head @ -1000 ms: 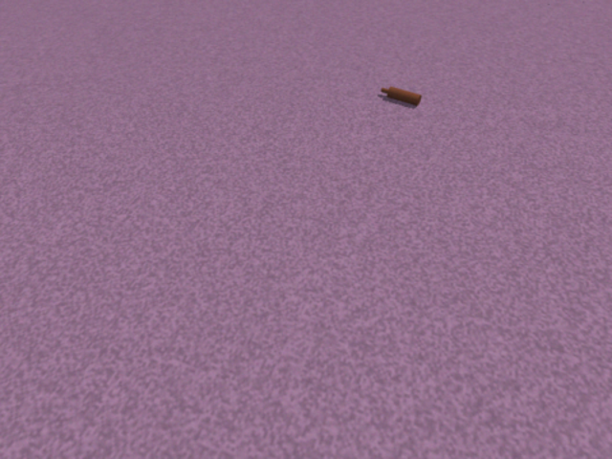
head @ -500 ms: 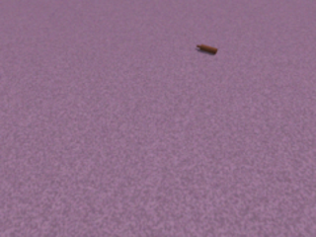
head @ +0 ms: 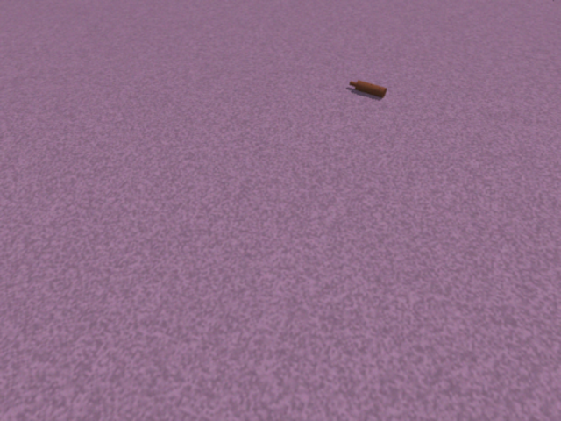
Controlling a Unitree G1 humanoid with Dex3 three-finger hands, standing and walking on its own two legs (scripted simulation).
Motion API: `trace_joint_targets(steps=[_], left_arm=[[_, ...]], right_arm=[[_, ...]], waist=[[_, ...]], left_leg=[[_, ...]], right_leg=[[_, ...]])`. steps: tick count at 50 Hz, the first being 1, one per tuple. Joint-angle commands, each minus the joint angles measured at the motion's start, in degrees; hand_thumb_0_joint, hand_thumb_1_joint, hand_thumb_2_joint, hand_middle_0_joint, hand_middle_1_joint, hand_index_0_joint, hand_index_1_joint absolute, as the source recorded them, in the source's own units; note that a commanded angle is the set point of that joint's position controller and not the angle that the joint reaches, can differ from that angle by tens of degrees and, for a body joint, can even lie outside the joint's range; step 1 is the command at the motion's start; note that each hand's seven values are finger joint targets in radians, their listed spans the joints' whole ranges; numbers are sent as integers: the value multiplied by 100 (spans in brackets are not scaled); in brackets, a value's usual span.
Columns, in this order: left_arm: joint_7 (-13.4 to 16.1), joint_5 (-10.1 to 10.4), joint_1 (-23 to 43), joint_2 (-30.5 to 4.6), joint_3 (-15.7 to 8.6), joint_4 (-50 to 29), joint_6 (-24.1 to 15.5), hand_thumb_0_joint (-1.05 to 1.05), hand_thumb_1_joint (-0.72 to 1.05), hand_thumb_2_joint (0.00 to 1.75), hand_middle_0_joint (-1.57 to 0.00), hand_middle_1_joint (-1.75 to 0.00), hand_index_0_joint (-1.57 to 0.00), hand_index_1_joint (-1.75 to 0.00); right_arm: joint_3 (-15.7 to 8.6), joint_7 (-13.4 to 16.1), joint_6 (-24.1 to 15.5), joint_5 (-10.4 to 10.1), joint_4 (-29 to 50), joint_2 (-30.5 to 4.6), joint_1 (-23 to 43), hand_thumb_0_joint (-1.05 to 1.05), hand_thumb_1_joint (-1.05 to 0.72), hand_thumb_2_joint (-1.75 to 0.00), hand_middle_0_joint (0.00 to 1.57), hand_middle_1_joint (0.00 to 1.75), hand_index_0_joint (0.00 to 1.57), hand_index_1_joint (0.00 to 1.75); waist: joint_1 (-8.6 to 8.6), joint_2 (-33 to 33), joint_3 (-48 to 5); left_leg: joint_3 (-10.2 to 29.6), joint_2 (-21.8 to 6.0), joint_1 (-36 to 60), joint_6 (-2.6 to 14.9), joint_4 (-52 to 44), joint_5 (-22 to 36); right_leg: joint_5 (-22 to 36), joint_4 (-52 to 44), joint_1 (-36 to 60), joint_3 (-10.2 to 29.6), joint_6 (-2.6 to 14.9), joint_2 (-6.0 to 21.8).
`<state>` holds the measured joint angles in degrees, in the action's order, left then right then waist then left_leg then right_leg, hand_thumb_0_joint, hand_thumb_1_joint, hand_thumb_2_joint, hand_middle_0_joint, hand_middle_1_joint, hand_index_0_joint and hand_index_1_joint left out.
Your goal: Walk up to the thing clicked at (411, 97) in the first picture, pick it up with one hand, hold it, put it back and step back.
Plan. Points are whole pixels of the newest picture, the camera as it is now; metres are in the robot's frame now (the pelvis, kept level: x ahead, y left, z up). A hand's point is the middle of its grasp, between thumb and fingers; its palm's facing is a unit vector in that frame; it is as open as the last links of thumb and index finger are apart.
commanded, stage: stand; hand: left
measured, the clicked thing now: (367, 87) +2.19 -0.51 -0.75
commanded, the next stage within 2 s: walk up in 0.12 s
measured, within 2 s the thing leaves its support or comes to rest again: neither
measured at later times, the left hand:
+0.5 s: hand (179, 363) +0.24 +0.20 -0.14, palm faces -0.17 -0.87 -0.46, open 7.4 cm
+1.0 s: hand (248, 237) +0.53 +0.11 -0.17, palm faces -0.42 -0.84 -0.35, open 7.4 cm
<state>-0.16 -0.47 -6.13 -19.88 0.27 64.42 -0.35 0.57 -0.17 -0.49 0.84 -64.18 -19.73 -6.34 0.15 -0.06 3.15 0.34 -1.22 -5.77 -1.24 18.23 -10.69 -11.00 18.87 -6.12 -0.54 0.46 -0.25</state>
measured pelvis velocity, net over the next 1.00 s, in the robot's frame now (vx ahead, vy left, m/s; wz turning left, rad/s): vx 0.37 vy -0.12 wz -0.40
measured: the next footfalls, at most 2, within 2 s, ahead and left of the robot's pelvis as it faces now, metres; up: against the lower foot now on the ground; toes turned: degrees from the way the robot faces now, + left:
right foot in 0.44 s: +0.14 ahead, -0.23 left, +0.00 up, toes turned -19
left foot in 0.86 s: +0.51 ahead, -0.04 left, +0.00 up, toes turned -13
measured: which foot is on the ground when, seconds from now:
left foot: down 0.00-0.44, up 0.46-0.84, down 0.86-1.00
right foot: down 0.00-0.18, up 0.20-0.42, down 0.44-0.88, up 0.90-1.00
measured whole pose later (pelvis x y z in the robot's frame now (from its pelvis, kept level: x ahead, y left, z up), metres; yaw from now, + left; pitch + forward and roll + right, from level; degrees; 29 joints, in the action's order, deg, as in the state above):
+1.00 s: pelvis +0.37 -0.12 -0.02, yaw -23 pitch -1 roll +0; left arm -2.2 0.7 -16.0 -25.7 -1.5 53.3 -4.4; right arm -4.0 -4.9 -4.8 1.2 -48.8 -22.0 -10.3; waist -1.0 3.2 3.5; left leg -8.7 -4.1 -19.6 1.3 32.2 -11.5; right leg -20.4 66.3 -21.3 3.0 2.6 0.7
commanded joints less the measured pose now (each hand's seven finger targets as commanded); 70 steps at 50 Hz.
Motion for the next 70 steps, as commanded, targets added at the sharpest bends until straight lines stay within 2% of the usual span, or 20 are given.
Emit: trace_joint_targets(steps=[1,5,7,10,21,22,23,24,30,38,42,43,44,45,49,54,64,66,67,70], left_arm=[[76,13,228,-1248,-249,-354,-150,0,90,90,-20,-30,-20,-30],[72,6,183,-1242,-247,-345,-153,0,90,90,-20,-30,-20,-30],[-324,-146,333,-1772,-700,-987,-136,0,90,90,-20,-30,-20,-30],[-445,-182,1317,-1451,-645,-1583,-195,0,90,90,-20,-30,-20,-30],[-609,-144,-1372,-1819,-967,-928,-260,0,90,90,-20,-30,-20,-30],[-456,-147,-2251,-2281,-1145,-761,-328,0,90,90,-20,-30,-20,-30],[-366,-119,-2286,-2734,-1166,-983,-400,0,90,90,-20,-30,-20,-30],[-362,8,-1685,-2869,-1118,-1193,-381,0,90,90,-20,-30,-20,-30],[-227,92,-584,-2103,-835,-1633,-551,0,90,90,-20,-30,-20,-30],[-245,43,-870,-2159,-801,-1735,-671,0,90,90,-20,-30,-20,-30],[-187,24,-776,-2053,-722,-1786,-629,0,90,90,-20,-30,-20,-30],[-153,38,-1143,-1695,-583,-1780,-610,0,90,90,-20,-30,-20,-30],[-129,144,-1370,-1145,-413,-1864,-623,0,90,90,-20,-30,-20,-30],[-59,171,-1552,-1658,-474,-1792,-639,0,90,90,-20,-30,-20,-30],[-201,156,-1218,-1821,-565,-1461,-614,0,90,90,-20,-30,-20,-30],[-398,96,-614,-1570,-548,-1670,-493,0,90,90,-20,-30,-20,-30],[-333,54,-979,-1720,-756,-1340,-562,0,90,90,-20,-30,-20,-30],[-156,62,-2145,-2761,-1013,-1257,-641,0,90,90,-20,-30,-20,-30],[-115,162,-1888,-2766,-1000,-1340,-612,0,90,90,-20,-30,-20,-30],[-30,199,-1151,-2234,-821,-1569,-618,0,90,90,-20,-30,-20,-30]], right_arm=[[-256,83,-114,-34,336,-1199,183,0,-90,-90,20,30,20,30],[-255,83,-120,-33,347,-1218,196,0,-90,-90,20,30,20,30],[-847,-95,-358,166,858,-2000,-145,0,-90,-90,20,30,20,30],[-1033,-103,-463,143,1080,-2260,-540,0,-90,-90,20,30,20,30],[-892,-293,-404,188,1570,-1897,440,0,-90,-90,20,30,20,30],[-706,-328,-385,167,1685,-1410,355,0,-90,-90,20,30,20,30],[-559,-369,-423,42,2043,-1107,555,0,-90,-90,20,30,20,30],[-686,-354,-433,62,2006,-1710,791,0,-90,-90,20,30,20,30],[-742,-528,-367,4,1503,-1851,-144,0,-90,-90,20,30,20,30],[-743,-634,-385,76,2020,-1551,782,0,-90,-90,20,30,20,30],[-931,-524,-453,88,1576,-1737,-891,0,-90,-90,20,30,20,30],[-1100,-430,-487,195,1340,-2122,-1874,0,-90,-90,20,30,20,30],[-1195,-348,-536,220,1436,-2502,-2210,0,-90,-90,20,30,20,30],[-1235,-348,-525,-13,1620,-2658,-1579,0,-90,-90,20,30,20,30],[-913,-301,-561,-56,1902,-1799,-655,0,-90,-90,20,30,20,30],[-891,-336,-669,-11,1920,-1940,-657,0,-90,-90,20,30,20,30],[-748,-340,-493,29,1916,-1703,-915,0,-90,-90,20,30,20,30],[-621,-314,-488,-43,2090,-1380,-1254,0,-90,-90,20,30,20,30],[-705,-247,-433,-21,1970,-1860,-926,0,-90,-90,20,30,20,30],[-691,-264,-406,-68,1804,-1686,-809,0,-90,-90,20,30,20,30]], waist=[[-13,-2,-472],[-3,-9,-488],[-339,-212,-657],[-711,-825,295],[743,404,-383],[1203,1998,-585],[1080,2680,-404],[827,1269,-118],[29,661,230],[229,335,166],[-613,-301,-708],[-994,-1282,-1268],[-1013,-2502,-1399],[-657,-1715,-1577],[-222,-728,-351],[-175,-686,5],[374,240,-556],[712,1900,-1277],[714,1069,-1156],[255,645,-520]], left_leg=[[475,-599,35,211,-213,913],[471,-608,75,223,-187,952],[512,-807,1097,705,419,-2840],[2448,-2869,969,1638,-1282,-3196],[-1006,-1040,-1731,740,1759,-2023],[-1296,-377,-2838,508,4056,-1887],[-619,261,-4211,190,5170,-2456],[166,-313,-4015,122,5363,-1925],[213,-823,-2803,123,3731,-468],[-233,-646,-2023,11,1672,705],[-512,-248,496,327,1209,97],[152,-642,1834,649,971,-819],[2777,-2081,2444,907,30,-2110],[4008,-2531,2010,1474,-771,-2718],[1097,-1677,-52,1150,-580,-1166],[380,-1837,-275,1536,-828,-819],[-1027,-911,-1047,805,1922,945],[-685,170,-3264,273,4965,-1861],[89,-163,-3588,248,5378,-2032],[321,-551,-3180,294,4889,-1088]], right_leg=[[988,-288,120,563,130,768],[1054,-288,101,554,117,773],[-2511,479,-2145,1050,349,562],[-1552,3302,-4161,578,131,703],[-590,1586,541,-787,28,139],[-2189,662,1436,393,318,434],[-3628,-1079,1347,3675,887,1828],[-4355,-1560,627,4769,1378,2488],[-2049,-1049,-500,1711,1010,1392],[-810,-828,-657,850,1013,1131],[1423,1630,-929,370,718,862],[1058,3580,-1940,86,449,430],[-1735,5034,-3408,210,255,-454],[-1647,5546,-3488,783,427,-264],[-577,4673,-2893,571,166,623],[-505,2954,-2814,337,-21,794],[91,1217,443,-528,396,84],[-467,36,2362,3683,1328,2410],[-703,-152,1979,4135,1682,2587],[1110,92,671,2056,1343,1856]])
